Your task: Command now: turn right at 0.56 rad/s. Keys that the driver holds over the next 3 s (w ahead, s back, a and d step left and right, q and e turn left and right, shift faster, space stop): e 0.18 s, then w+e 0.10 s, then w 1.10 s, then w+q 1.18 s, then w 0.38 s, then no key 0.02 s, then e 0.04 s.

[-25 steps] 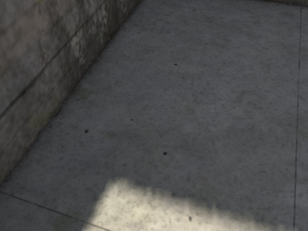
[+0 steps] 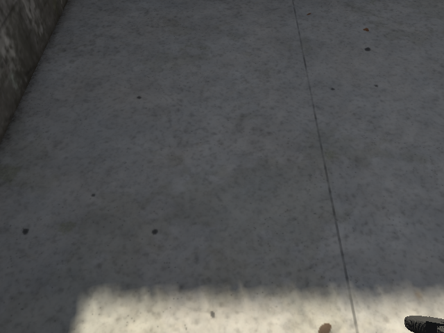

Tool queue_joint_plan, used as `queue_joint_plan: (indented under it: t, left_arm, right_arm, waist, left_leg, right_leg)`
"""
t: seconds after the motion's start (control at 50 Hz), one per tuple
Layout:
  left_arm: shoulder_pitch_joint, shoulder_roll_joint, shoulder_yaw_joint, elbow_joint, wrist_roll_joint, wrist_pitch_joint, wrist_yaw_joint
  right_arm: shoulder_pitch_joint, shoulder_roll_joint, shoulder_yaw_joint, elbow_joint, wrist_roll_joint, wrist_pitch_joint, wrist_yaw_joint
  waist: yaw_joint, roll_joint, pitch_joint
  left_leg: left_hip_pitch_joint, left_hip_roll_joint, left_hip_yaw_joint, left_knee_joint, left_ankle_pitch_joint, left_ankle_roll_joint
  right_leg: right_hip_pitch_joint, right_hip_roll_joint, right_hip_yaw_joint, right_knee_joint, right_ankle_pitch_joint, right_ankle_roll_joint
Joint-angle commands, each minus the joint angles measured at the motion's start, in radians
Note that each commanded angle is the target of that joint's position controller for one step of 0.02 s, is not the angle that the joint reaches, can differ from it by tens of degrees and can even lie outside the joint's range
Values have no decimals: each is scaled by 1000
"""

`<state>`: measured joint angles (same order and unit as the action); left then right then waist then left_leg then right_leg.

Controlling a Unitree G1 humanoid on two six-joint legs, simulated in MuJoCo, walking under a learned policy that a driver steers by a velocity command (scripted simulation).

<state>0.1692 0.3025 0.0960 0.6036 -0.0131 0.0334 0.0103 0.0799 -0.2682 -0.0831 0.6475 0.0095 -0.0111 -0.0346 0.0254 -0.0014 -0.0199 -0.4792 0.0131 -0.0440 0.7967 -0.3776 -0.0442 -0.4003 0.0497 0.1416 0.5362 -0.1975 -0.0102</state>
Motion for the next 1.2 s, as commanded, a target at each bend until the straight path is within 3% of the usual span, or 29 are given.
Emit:
queue_joint_plan:
  t: [0.02, 0.04, 0.06, 0.08, 0.1, 0.14, 0.16, 0.2, 0.22, 0.26, 0.28, 0.42, 0.44, 0.48, 0.52, 0.54, 0.56, 0.6, 0.64, 0.68, 0.78, 0.9, 0.96, 0.98, 1.0, 1.02, 1.06, 1.12, 1.2]
  left_arm:
    - [-32, 143, 33, -86, -9, 2, -15]
    - [-30, 120, 29, -91, -14, 0, -12]
    - [-11, 63, 14, -95, -8, -2, -9]
    - [-5, 23, 7, -105, -14, -15, -4]
    - [-35, 138, 41, -112, -3, -38, -8]
    - [-15, 193, 56, -73, 0, -34, -1]
    - [-32, 179, 53, -83, -9, -30, 6]
    - [-62, 106, 26, -83, -17, -33, 4]
    - [-25, 19, -13, -38, 34, -78, -60]
    - [-26, 51, -1, -33, 42, -101, -91]
    - [-40, 52, 8, -30, 38, -110, -83]
    - [-61, 1, -8, -48, 50, -136, -67]
    - [-114, -11, -24, -100, -47, -113, -54]
    - [16, 8, -20, -68, -22, -92, -49]
    - [288, 90, 25, -11, -2, -58, -22]
    - [368, 231, 50, -22, 6, -52, -13]
    - [370, 214, 50, -51, -8, -62, -11]
    - [321, 82, 2, -57, 7, -74, -15]
    - [212, 76, -8, -62, 14, -67, -2]
    - [161, 81, -8, -62, 26, -59, 12]
    - [253, 102, -11, 3, 19, -56, 25]
    - [293, 142, 3, 71, 4, -61, 17]
    - [246, 162, 19, 63, -1, -61, 25]
    - [267, 99, -4, 38, 30, -69, 26]
    - [407, -2, -27, 32, 13, -91, 11]
    - [265, 129, 3, 29, -8, -119, 1]
    - [131, 141, 9, -3, -18, -125, 21]
    - [191, 84, 7, 16, -9, -105, 20]
    - [74, 41, -8, -31, 15, -94, 13]
  right_arm:
    - [36, -60, -16, -76, 14, -20, 18]
    - [87, -79, -25, -65, 4, -21, 18]
    - [158, -136, -41, -61, -17, -19, 12]
    - [133, -225, -58, -62, -45, -8, 11]
    - [139, -201, -52, -83, -54, -21, 8]
    - [62, -105, -22, -111, -26, -30, -11]
    - [21, -119, -22, -116, -16, -29, -20]
    - [72, -110, -14, -98, -15, -29, -29]
    - [26, -81, -21, -109, -45, -81, -20]
    - [89, -93, -11, -86, -63, -109, -23]
    - [112, -97, -10, -67, -46, -110, -15]
    - [223, -126, -7, 16, -43, -89, 11]
    - [219, -236, -47, 82, 32, -58, 22]
    - [193, -197, -38, 94, 60, -39, 35]
    - [117, -68, 5, 89, 35, -55, 42]
    - [72, -1, 38, 26, -13, -83, 47]
    - [82, -56, 22, 34, -4, -101, 47]
    - [35, -97, 12, 35, 9, -100, 77]
    - [-5, -53, 27, 18, -36, -101, 63]
    - [37, -46, 37, 43, -17, -99, 64]
    - [-119, 13, 76, 23, -9, -91, 77]
    - [-187, -50, 49, -26, 16, -96, 84]
    - [125, -129, -3, 59, 0, -92, 65]
    - [310, -212, -21, 82, 0, -88, 52]
    - [342, -236, -22, 87, -5, -95, 64]
    - [287, -165, -6, 60, 9, -88, 53]
    - [161, -120, 10, 65, -15, -74, 46]
    - [94, -80, 15, 70, -24, -82, 56]
    - [145, -129, 2, 126, -11, -89, 31]
  waist:
    - [-38, -229, -91]
    - [-51, -209, -107]
    - [-54, -76, -153]
    - [-8, 287, -104]
    - [-48, 352, -102]
    - [-14, 165, -57]
    - [6, 148, -21]
    - [-36, 125, -3]
    - [-66, 276, -15]
    - [-82, 122, -18]
    - [-86, 104, -1]
    - [-106, 168, -12]
    - [-72, 274, 11]
    - [-9, 160, -23]
    - [109, 22, -146]
    - [122, -321, -159]
    - [117, -331, -162]
    - [87, -197, -74]
    - [19, -118, 11]
    - [-33, -164, 36]
    - [12, -95, 61]
    - [-8, -134, 145]
    - [-158, -70, -73]
    - [-204, 88, -234]
    - [-112, 391, -409]
    - [-165, 256, -311]
    - [-106, 59, -74]
    - [-13, 68, -12]
    - [-14, 23, 50]
  left_leg:
    - [120, -51, 62, -284, 97, 25]
    - [227, -13, 39, -363, 163, 45]
    - [377, 168, -106, -402, 211, 107]
    - [420, 397, -379, -449, 399, 241]
    - [311, 463, -475, -491, 329, 343]
    - [228, 340, -274, -509, 18, 253]
    - [200, 292, -209, -519, -11, 214]
    - [253, 250, -118, -534, 26, 213]
    - [214, 231, -129, -609, -6, 275]
    - [306, 269, -143, -635, -147, 243]
    - [338, 282, -138, -651, -139, 226]
    - [439, 333, -84, -639, 16, 263]
    - [458, 290, 4, -585, 136, 221]
    - [371, 284, 39, -517, 239, 209]
    - [106, 161, 195, -186, 330, 128]
    - [-269, 20, 263, 196, 16, 53]
    - [-462, 14, 129, 436, -186, 55]
    - [-489, 93, 42, 526, -65, 68]
    - [-425, 114, 39, 424, 65, 43]
    - [-356, 104, 55, 356, 141, 28]
    - [-210, 50, 83, 29, 390, 28]
    - [-180, 23, 86, -200, 281, 108]
    - [298, -43, 142, -228, 290, 192]
    - [642, 172, -118, -199, 376, 259]
    - [903, 351, -646, -375, 76, 415]
    - [812, 334, -665, -505, -144, 367]
    - [515, 286, -427, -558, -50, 297]
    - [278, 205, -282, -623, 86, 295]
    - [256, 184, -138, -667, 329, 305]
  right_leg:
    - [108, -184, 270, -107, 78, -167]
    - [59, -159, 262, -60, 23, -126]
    - [-70, -101, 187, 111, -181, -58]
    - [-321, 55, -52, 377, -422, 20]
    - [-331, 0, -34, 638, -454, 59]
    - [-297, -66, -8, 807, -271, 90]
    - [-300, -81, -26, 804, -209, 102]
    - [-321, -77, -70, 815, -126, 120]
    - [-361, -29, -136, 890, -107, 89]
    - [-407, -91, -124, 767, -70, 67]
    - [-394, -101, -125, 654, -64, 57]
    - [-141, -94, -190, 112, -136, -71]
    - [-151, -120, -169, 93, -272, -45]
    - [48, -95, -203, -77, -117, -48]
    - [470, -123, -99, -60, -15, -70]
    - [688, -339, 270, -118, 47, -167]
    - [688, -446, 449, -170, 81, -280]
    - [514, -400, 283, -188, 51, -264]
    - [345, -361, 198, -275, 103, -234]
    - [256, -314, 98, -313, 198, -215]
    - [229, -256, -49, -334, 228, -176]
    - [415, -298, -18, -286, 286, -140]
    - [315, -208, -113, 119, 699, -99]
    - [55, -137, -141, 479, 313, -58]
    - [-267, 43, -10, 810, -366, 4]
    - [-395, -14, 51, 874, -318, -2]
    - [-386, -122, -41, 826, -121, -10]
    - [-234, -188, -44, 716, -43, 3]
    - [-307, -209, -70, 528, 60, 40]
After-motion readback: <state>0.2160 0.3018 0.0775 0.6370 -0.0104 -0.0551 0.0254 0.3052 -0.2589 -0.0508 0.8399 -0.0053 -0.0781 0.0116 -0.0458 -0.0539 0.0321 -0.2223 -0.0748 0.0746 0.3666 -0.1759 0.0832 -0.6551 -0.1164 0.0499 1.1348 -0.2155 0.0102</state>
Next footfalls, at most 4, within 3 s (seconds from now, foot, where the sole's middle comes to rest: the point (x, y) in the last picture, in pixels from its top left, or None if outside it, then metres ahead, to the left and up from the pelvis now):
0.06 left None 0.06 0.14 -0.77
0.52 right None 0.05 -0.16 -0.77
0.96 left None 0.43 -0.03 -0.77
1.50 right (352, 280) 0.65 -0.34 -0.77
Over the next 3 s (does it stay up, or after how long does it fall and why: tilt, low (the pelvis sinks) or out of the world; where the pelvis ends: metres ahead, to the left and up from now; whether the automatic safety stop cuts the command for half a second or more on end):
stays up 1.32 -0.10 0.00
